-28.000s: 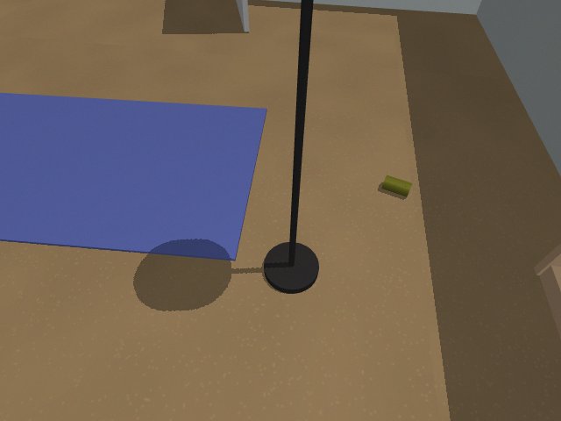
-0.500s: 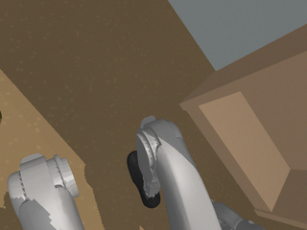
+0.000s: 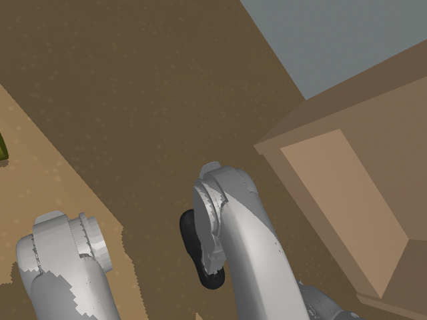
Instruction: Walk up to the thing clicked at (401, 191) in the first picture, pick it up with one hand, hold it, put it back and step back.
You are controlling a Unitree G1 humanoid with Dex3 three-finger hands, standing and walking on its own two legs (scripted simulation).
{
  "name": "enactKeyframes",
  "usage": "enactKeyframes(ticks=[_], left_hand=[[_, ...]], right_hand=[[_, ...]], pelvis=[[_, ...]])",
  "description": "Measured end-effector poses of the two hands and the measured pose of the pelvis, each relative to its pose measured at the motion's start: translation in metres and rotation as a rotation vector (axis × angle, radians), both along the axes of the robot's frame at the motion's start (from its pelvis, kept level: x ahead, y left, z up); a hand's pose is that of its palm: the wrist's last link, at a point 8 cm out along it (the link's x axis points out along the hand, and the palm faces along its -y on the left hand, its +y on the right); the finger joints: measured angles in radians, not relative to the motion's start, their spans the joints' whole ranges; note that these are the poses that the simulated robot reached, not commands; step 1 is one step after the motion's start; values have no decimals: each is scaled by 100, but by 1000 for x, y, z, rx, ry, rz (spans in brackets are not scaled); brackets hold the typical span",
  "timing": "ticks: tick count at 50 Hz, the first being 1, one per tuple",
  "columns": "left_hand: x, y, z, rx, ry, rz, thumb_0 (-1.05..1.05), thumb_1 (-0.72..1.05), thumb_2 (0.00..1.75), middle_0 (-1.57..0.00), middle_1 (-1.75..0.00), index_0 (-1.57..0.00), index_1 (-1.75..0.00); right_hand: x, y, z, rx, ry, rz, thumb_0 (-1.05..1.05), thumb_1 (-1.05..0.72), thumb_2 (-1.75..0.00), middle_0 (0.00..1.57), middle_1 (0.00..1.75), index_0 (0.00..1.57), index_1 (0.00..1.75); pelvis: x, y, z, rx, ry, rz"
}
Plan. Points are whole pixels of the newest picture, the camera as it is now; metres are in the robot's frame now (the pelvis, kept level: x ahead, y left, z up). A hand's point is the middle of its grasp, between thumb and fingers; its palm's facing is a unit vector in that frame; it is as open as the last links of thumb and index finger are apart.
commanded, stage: withdraw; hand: left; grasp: from above
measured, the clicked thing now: out of the picture +0.46 +0.31 -0.26
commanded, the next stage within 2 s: home in 0.78 s
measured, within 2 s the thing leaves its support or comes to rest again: neither
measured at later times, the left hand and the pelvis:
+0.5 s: hand out of the picture +0.42 +0.33 -0.04, palm faces -0.49 -0.12 -0.86, open 12.6 cm; pelvis -0.01 -0.01 +0.08, yaw +7 degrees
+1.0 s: hand out of the picture +0.44 +0.32 -0.12, palm faces -0.32 -0.09 -0.94, open 12.4 cm; pelvis +0.00 -0.01 +0.03, yaw +6 degrees
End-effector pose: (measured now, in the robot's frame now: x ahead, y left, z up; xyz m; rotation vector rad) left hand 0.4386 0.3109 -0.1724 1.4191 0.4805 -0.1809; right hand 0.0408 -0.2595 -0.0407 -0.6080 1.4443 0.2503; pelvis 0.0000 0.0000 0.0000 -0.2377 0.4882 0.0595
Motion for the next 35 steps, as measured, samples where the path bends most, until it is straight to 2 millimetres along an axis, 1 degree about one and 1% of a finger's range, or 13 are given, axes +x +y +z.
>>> enactKeyframes(ticks=[3, 6, 9, 12, 17, 19, 21, 24, 27, 31, 35], left_hand=[[3, 4, 11, 19, -43, 16, 0, -25, 82, -31, -83, -32, -83], [8, 8, 30, 40, -95, 35, 0, -28, 83, -29, -83, -30, -84], [12, 12, 60, 67, -140, 52, 0, -31, 85, -28, -84, -28, -85], [11, 17, 96, 103, -142, 65, 0, -32, 86, -28, -85, -28, -86], [5, 24, 154, 126, -59, 96, 0, -32, 87, -29, -85, -28, -86], [2, 26, 172, 121, -13, 104, 0, -32, 86, -29, -84, -28, -86], [-2, 25, 184, 108, 37, 103, 0, -31, 86, -30, -84, -29, -86], [-9, 20, 192, 83, 101, 71, 0, -30, 86, -32, -83, -30, -85], [-16, 13, 190, 52, 121, 19, 0, -29, 85, -33, -82, -31, -84], [-22, 5, 174, 29, 107, -50, 0, -27, 83, -35, -79, -33, -82], [-28, 0, 147, 21, 89, -85, 0, -25, 82, -35, -78, -34, -80]], right_hand=[[2, -1, 1, 7, -8, -13, 0, -91, -91, 20, 30, 20, 30], [8, -2, 0, 21, -26, -47, 0, -91, -91, 20, 30, 21, 30], [17, -3, -2, 40, -52, -107, 0, -91, -91, 20, 30, 21, 30], [30, -3, -3, 62, -83, -168, 0, -91, -91, 20, 30, 21, 30], [53, -1, 3, 97, -144, -207, 0, -92, -91, 20, 30, 20, 30], [61, -1, 9, 103, -173, -208, 0, -92, -91, 20, 30, 20, 30], [66, -3, 15, 98, -200, -203, 0, -92, -91, 20, 30, 20, 30], [70, -8, 24, 75, -222, -185, 0, -92, -91, 20, 30, 20, 30], [67, -16, 30, 34, -219, -164, 0, -92, -91, 20, 30, 20, 30], [56, -28, 30, -27, -190, -150, 0, -92, -91, 20, 30, 20, 30], [42, -35, 24, -70, -157, -146, 0, -92, -91, 20, 30, 20, 30]], pelvis=[[1, 0, 2, 4, 11, 2], [4, 0, 5, 8, 35, 4], [6, 0, 13, 14, 74, 11], [8, 0, 25, 29, 109, 23], [3, 0, 52, 60, 128, 46], [0, -2, 62, 73, 124, 52], [-3, -4, 70, 84, 117, 58], [-9, -8, 80, 97, 104, 65], [-13, -11, 83, 104, 94, 69], [-15, -15, 77, 107, 89, 69], [-16, -16, 63, 104, 84, 66]])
